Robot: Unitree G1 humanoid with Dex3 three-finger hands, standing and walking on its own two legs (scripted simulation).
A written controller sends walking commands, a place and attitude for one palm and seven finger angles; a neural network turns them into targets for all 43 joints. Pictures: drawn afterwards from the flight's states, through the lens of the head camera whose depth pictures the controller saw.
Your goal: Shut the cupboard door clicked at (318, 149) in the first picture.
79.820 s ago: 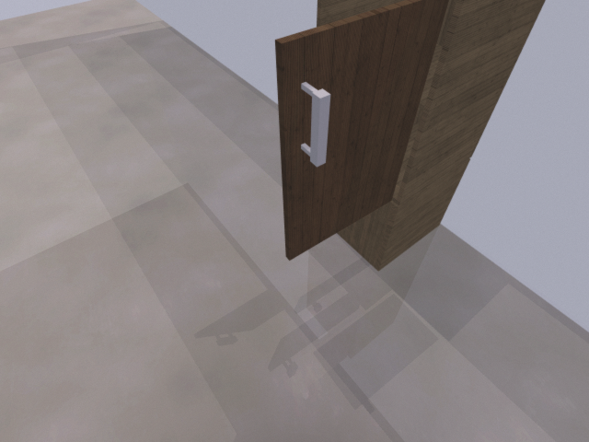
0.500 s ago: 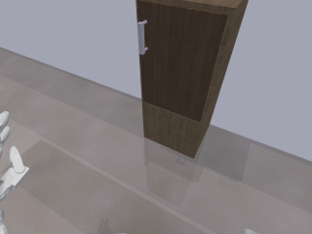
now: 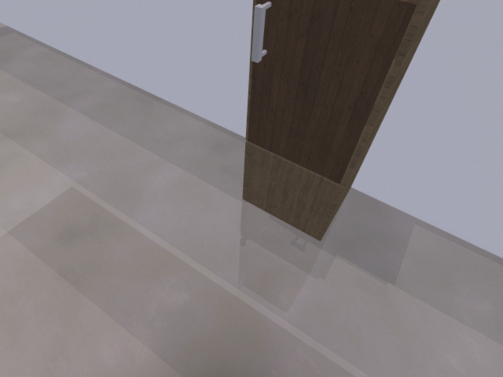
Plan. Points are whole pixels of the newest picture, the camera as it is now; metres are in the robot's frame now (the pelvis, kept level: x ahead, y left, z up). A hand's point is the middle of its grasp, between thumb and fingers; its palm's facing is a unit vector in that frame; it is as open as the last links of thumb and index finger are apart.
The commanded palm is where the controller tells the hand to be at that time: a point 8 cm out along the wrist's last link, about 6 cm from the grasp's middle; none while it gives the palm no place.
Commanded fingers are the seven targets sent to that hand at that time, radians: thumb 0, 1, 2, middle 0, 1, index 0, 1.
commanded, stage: let the arm hang, fingers relaxed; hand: left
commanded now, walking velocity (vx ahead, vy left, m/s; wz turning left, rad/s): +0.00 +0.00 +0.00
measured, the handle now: (262, 32) +0.96 +0.05 +0.10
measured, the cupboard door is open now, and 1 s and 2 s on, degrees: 0 0 0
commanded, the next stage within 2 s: look to check the result in 0.68 s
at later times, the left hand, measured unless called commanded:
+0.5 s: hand out of the picture +0.02 +0.22 -0.17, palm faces -0.02 -0.98 -0.20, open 7.4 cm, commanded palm none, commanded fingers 0.00 0.90 0.90 -0.20 -0.30 -0.20 -0.30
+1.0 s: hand out of the picture +0.03 +0.23 -0.16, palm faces -0.03 -0.97 -0.22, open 7.4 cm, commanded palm none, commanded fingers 0.00 0.90 0.90 -0.20 -0.30 -0.20 -0.30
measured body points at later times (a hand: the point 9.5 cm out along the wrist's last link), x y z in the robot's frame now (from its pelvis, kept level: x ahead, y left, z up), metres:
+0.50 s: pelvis +0.00 +0.04 +0.01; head +0.00 +0.04 +0.46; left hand +0.02 +0.27 -0.15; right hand -0.02 -0.18 -0.15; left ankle +0.04 +0.13 -0.73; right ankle +0.02 -0.07 -0.73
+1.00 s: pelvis +0.02 +0.04 +0.01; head +0.02 +0.04 +0.46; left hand +0.03 +0.28 -0.14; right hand +0.01 -0.20 -0.15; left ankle +0.04 +0.13 -0.73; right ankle +0.02 -0.07 -0.73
